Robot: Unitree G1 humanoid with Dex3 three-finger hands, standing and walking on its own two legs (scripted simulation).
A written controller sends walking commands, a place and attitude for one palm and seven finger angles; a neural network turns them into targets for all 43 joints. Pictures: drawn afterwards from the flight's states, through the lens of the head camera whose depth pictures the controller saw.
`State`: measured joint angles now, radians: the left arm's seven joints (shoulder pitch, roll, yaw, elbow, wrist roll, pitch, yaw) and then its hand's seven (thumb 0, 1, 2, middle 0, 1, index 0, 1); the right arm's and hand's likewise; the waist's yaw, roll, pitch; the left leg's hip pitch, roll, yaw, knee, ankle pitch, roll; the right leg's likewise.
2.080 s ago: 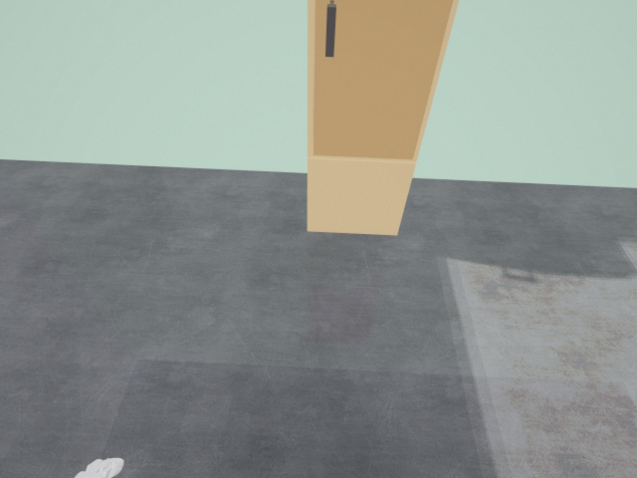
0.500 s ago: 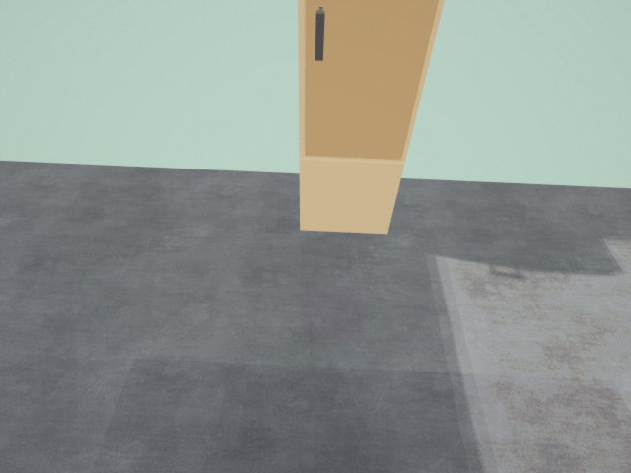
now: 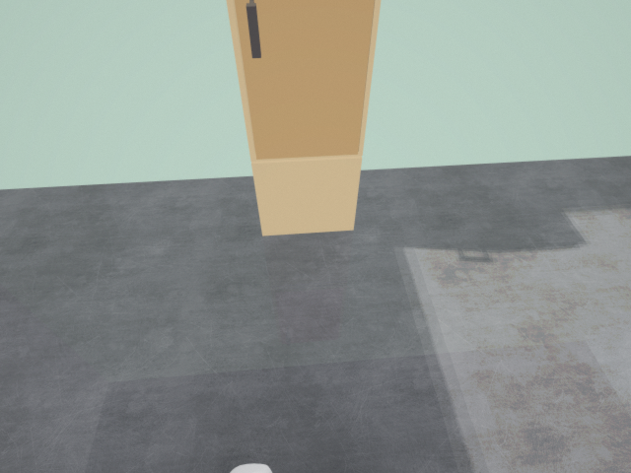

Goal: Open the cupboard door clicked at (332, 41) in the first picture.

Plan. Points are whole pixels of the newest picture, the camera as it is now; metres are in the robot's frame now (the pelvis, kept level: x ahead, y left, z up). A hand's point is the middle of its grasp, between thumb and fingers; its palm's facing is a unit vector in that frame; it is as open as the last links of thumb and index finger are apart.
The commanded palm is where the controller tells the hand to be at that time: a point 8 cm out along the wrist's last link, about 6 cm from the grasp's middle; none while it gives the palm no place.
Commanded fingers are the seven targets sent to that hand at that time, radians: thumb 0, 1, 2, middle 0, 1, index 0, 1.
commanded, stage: walk to a spot facing it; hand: left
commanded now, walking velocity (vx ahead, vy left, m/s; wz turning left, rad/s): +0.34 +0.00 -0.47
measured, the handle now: (254, 28) +1.07 +0.27 +0.09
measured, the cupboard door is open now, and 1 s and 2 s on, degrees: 0 0 0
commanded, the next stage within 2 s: none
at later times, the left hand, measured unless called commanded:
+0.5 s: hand (177, 369) +0.29 +0.27 -0.16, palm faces -0.21 -0.95 -0.22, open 7.4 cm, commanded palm none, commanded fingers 0.00 0.90 0.90 -0.20 -0.30 -0.20 -0.30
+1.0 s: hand (283, 286) +0.47 +0.12 -0.16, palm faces -0.58 -0.78 -0.22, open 7.4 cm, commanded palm none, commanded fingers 0.00 0.90 0.90 -0.20 -0.30 -0.20 -0.30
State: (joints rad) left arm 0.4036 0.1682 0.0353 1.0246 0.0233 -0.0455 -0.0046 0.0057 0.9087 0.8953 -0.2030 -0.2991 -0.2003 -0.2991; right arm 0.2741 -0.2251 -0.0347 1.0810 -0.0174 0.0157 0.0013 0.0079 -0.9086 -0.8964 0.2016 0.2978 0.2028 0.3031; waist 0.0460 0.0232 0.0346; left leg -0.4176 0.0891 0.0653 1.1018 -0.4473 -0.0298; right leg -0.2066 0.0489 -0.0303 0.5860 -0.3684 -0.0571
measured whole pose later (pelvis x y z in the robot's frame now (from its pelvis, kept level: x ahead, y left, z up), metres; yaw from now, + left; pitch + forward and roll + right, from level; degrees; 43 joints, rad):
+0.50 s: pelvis +0.18 +0.07 +0.01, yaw -18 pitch -1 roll -1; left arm 0.25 0.27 0.12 0.96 0.03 0.02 -0.02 0.01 0.91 0.90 -0.20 -0.30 -0.19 -0.30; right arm 0.21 -0.14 -0.04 0.97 -0.01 -0.07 -0.03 -0.01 -0.93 -0.90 0.20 0.30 0.21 0.30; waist 0.04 -0.06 0.04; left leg -0.24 0.09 0.24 0.51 -0.25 0.03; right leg -0.57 -0.06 -0.06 1.22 -0.29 0.02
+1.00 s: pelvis +0.26 +0.04 +0.00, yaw -36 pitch +0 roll +0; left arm 0.13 0.19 0.05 0.89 0.02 0.03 0.00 0.01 0.91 0.90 -0.20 -0.30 -0.20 -0.30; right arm 0.21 -0.21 -0.05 0.93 -0.02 0.05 -0.02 0.01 -0.91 -0.90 0.20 0.30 0.20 0.30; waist -0.04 0.01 0.10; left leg -0.49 0.13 0.06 1.09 -0.42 -0.09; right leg -0.36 0.02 -0.02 0.57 -0.21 -0.04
